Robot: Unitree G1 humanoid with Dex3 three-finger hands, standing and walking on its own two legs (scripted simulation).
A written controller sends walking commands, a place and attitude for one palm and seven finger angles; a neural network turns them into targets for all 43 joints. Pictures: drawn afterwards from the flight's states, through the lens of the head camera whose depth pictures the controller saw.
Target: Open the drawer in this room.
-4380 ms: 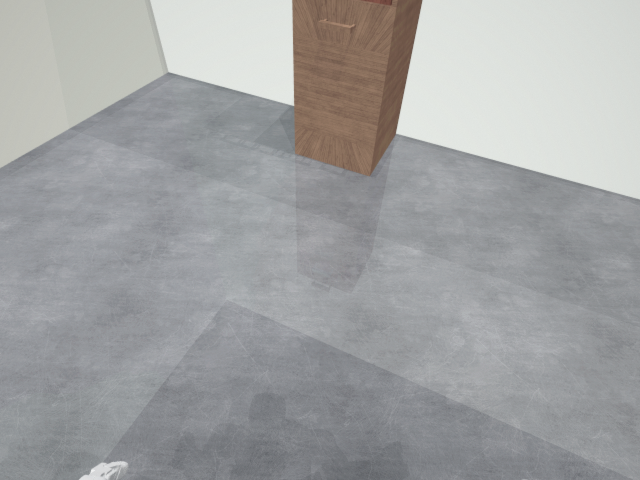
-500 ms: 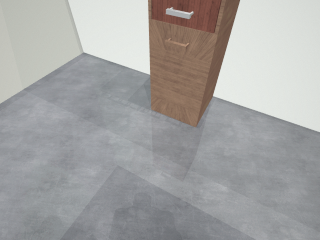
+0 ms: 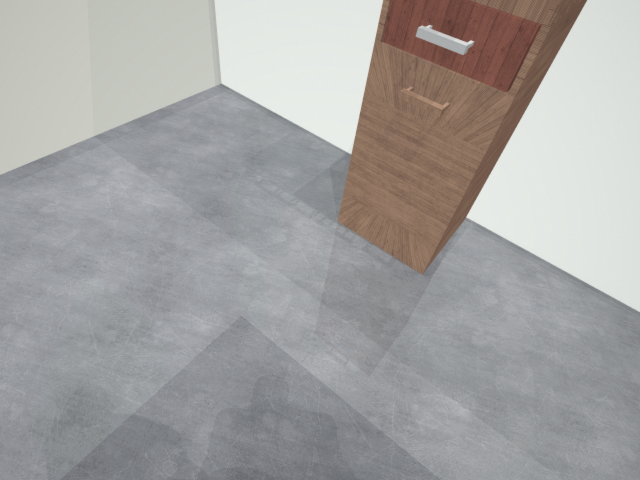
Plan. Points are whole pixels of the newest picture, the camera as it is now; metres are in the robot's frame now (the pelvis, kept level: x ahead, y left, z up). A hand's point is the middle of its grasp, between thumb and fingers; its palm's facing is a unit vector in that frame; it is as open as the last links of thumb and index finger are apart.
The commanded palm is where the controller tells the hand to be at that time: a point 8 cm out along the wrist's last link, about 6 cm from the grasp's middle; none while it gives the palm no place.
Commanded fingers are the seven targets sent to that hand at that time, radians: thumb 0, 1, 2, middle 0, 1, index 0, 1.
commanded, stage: walk to a spot facing it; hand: left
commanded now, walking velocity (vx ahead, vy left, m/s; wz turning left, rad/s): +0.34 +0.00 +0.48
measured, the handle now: (445, 37) +1.13 -0.24 +0.11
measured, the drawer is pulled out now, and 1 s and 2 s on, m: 0.00 0.00 0.00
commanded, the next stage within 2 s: turn to face it in 0.62 s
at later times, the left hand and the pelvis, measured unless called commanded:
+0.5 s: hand (192, 371) +0.30 +0.21 -0.16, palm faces +0.11 -0.98 -0.19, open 7.4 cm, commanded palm none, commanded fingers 0.00 0.90 0.90 -0.20 -0.30 -0.20 -0.30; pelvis +0.20 +0.02 -0.01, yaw +9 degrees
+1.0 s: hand (196, 405) +0.26 +0.20 -0.18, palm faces +0.34 -0.93 -0.13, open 7.4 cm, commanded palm none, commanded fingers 0.00 0.90 0.90 -0.20 -0.30 -0.20 -0.30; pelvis +0.36 +0.06 +0.00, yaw +12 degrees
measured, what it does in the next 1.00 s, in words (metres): walks ahead: left foot, then right foot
